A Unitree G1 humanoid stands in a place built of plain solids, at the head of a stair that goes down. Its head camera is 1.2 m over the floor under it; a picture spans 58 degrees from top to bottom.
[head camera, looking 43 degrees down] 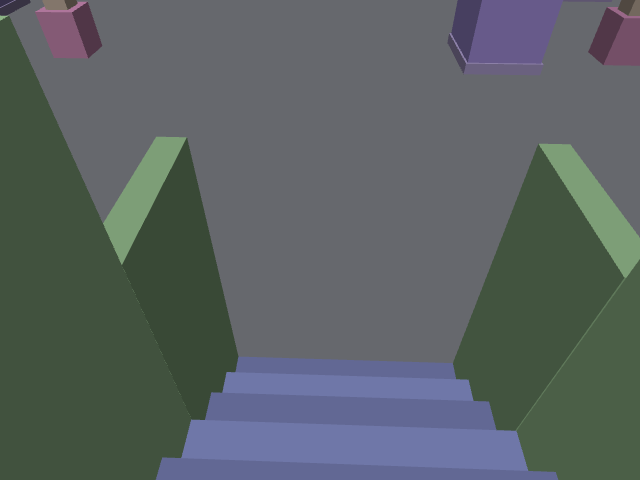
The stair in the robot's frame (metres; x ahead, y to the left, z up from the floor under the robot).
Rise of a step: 0.18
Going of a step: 0.20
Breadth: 1.20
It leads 2 degrees to the right of straight ahead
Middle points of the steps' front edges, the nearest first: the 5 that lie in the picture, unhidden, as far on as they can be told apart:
0.49 -0.11 -0.18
0.70 -0.12 -0.37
0.90 -0.12 -0.55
1.10 -0.13 -0.73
1.30 -0.14 -0.92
